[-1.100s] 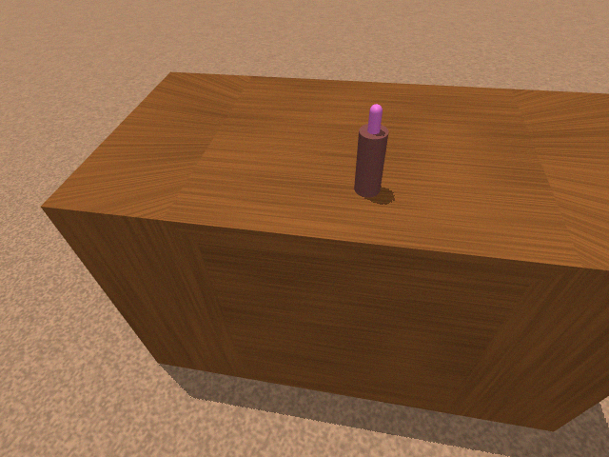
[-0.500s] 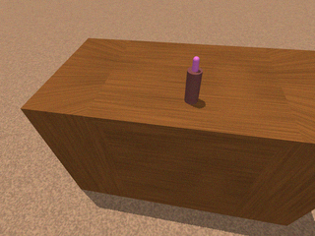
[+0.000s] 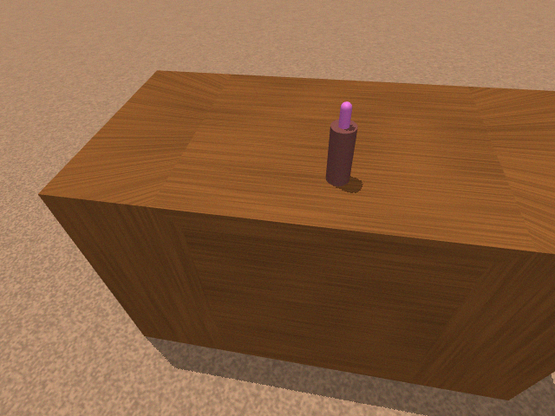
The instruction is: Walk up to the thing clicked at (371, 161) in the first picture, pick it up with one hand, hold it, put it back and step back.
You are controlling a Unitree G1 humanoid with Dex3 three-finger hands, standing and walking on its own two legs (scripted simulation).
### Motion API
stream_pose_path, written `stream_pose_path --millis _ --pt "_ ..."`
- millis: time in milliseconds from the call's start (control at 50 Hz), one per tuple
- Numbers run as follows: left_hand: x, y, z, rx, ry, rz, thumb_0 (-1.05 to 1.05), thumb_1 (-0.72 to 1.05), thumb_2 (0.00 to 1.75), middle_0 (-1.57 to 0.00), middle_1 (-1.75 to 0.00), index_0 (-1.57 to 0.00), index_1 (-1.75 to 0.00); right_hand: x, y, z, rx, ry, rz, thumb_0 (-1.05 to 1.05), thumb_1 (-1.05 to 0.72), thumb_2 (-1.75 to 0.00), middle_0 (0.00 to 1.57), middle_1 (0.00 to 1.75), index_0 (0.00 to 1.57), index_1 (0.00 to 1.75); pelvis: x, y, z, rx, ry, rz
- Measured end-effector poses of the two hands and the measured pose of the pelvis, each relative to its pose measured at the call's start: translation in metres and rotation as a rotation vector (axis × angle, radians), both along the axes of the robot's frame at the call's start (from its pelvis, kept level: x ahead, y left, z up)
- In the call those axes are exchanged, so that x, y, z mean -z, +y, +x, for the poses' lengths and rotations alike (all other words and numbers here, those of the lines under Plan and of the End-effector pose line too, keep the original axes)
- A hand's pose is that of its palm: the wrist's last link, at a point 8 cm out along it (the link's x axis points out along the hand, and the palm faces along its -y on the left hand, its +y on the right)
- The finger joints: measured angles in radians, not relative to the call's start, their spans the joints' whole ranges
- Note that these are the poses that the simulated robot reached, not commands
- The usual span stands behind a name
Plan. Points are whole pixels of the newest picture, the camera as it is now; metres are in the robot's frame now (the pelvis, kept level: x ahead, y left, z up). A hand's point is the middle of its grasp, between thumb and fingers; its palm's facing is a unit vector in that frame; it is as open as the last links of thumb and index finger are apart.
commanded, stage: stand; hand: left
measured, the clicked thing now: (341, 144) +0.63 -0.11 +0.06
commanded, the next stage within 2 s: walk up in 0.02 s
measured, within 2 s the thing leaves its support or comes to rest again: neither
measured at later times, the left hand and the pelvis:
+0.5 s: hand out of the picture +0.12 +0.14 -0.17, palm faces -0.18 -0.93 -0.33, open 7.4 cm; pelvis +0.03 -0.12 -0.03, yaw -10 degrees
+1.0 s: hand (297, 383) +0.25 +0.00 -0.17, palm faces -0.27 -0.87 -0.40, open 7.4 cm; pelvis +0.09 -0.24 -0.04, yaw -14 degrees
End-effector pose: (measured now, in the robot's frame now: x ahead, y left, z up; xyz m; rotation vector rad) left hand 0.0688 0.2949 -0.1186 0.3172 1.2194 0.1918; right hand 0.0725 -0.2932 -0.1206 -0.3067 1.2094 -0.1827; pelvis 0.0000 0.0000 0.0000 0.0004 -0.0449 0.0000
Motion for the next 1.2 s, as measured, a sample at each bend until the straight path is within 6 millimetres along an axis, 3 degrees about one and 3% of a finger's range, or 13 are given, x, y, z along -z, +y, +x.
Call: stream_pose_path --millis 100,220,320,400,460,560,680,820,920,1000,1100,1200 --pt "0.002 0.005 0.003 0.029 0.023 0.002 0.01 0.9 0.9 -0.2 -0.3 -0.21 -0.3 -0.005 -0.015 -0.009 0.039 -0.059 -0.042 0.0 -0.9 -0.9 0.2 0.3 0.2 0.3 0.005 -0.008 -0.003 0.037 0.01 0.017" --pt "0.001 -0.002 0.016 0.066 0.036 0.015 0.01 0.91 0.9 -0.2 -0.3 -0.2 -0.3 -0.018 -0.077 -0.045 0.098 -0.036 -0.168 0.0 -0.9 -0.9 0.21 0.3 0.21 0.3 0.012 -0.036 -0.001 0.094 0.004 0.029" --pt "0.006 -0.035 0.035 0.129 0.05 0.032 0.01 0.91 0.9 -0.2 -0.3 -0.2 -0.3 -0.016 -0.143 -0.064 0.139 -0.008 -0.235 0.0 -0.89 -0.9 0.2 0.3 0.21 0.3 0.027 -0.074 0.007 0.138 0.003 0.027" --pt "0.015 -0.071 0.046 0.154 0.014 0.042 0.01 0.91 0.9 -0.2 -0.3 -0.2 -0.3 -0.002 -0.187 -0.063 0.17 0.02 -0.264 0.01 -0.9 -0.9 0.2 0.3 0.2 0.3 0.041 -0.106 0.016 0.152 -0.003 -0.009" --pt "0.014 -0.099 0.048 0.153 0.009 0.006 0.0 0.91 0.9 -0.2 -0.3 -0.2 -0.3 -0.006 -0.193 -0.051 0.169 0.013 -0.24 0.01 -0.9 -0.9 0.2 0.3 0.2 0.3 0.034 -0.117 0.022 0.163 -0.003 -0.01" --pt "0.019 -0.129 0.062 0.173 0.0 -0.04 0.01 0.9 0.9 -0.2 -0.3 -0.21 -0.3 -0.013 -0.185 -0.033 0.123 -0.023 -0.191 0.01 -0.9 -0.9 0.2 0.3 0.2 0.3 0.027 -0.132 0.041 0.177 0.008 -0.012" --pt "0.037 -0.159 0.103 0.222 0.009 -0.047 0.01 0.9 0.9 -0.2 -0.3 -0.21 -0.3 -0.015 -0.187 -0.042 0.176 -0.04 -0.183 0.0 -0.9 -0.9 0.2 0.3 0.21 0.3 0.031 -0.158 0.063 0.207 -0.006 0.012" --pt "0.023 -0.202 0.149 0.274 -0.03 -0.028 0.01 0.91 0.9 -0.2 -0.3 -0.2 -0.3 -0.018 -0.224 -0.044 0.206 -0.005 -0.156 0.0 -0.89 -0.9 0.21 0.3 0.21 0.3 0.025 -0.197 0.08 0.233 -0.003 0.003" --pt "0.019 -0.232 0.171 0.295 -0.073 0.039 0.01 0.91 0.9 -0.2 -0.3 -0.2 -0.3 0.009 -0.265 -0.03 0.233 0.002 -0.127 0.0 -0.9 -0.9 0.2 0.3 0.2 0.3 0.038 -0.229 0.087 0.239 -0.001 -0.015" --pt "0.01 -0.254 0.181 0.309 -0.089 0.053 0.01 0.91 0.9 -0.2 -0.3 -0.2 -0.3 0.021 -0.277 -0.009 0.25 -0.009 -0.09 0.01 -0.9 -0.9 0.2 0.3 0.2 0.3 0.035 -0.241 0.091 0.245 0.006 0.002" --pt "0.006 -0.268 0.194 0.316 -0.127 0.056 0.0 0.9 0.9 -0.21 -0.3 -0.21 -0.3 0.029 -0.277 0.014 0.228 -0.023 -0.052 0.0 -0.9 -0.9 0.2 0.3 0.2 0.3 0.035 -0.247 0.095 0.241 0.02 0.009" --pt "0.014 -0.267 0.203 0.296 -0.143 0.051 0.0 0.9 0.9 -0.21 -0.3 -0.21 -0.3 0.031 -0.269 0.024 0.215 -0.031 -0.036 0.0 -0.9 -0.9 0.2 0.3 0.2 0.3 0.038 -0.245 0.094 0.235 0.014 0.03"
